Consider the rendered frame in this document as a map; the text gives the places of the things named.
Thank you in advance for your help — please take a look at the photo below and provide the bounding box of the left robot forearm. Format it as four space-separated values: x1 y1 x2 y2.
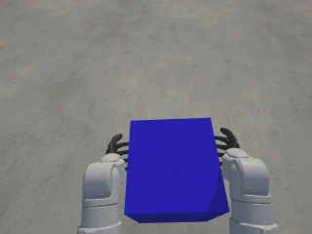
77 153 126 234

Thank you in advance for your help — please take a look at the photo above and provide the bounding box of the left robot hand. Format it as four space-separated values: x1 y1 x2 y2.
105 134 129 171

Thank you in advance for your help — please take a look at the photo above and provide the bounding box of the right robot hand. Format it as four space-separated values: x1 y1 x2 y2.
214 127 240 166

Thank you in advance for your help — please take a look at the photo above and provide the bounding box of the carton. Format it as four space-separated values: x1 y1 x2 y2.
124 117 230 223

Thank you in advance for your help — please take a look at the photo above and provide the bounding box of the right robot forearm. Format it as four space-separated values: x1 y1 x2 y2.
221 147 279 234

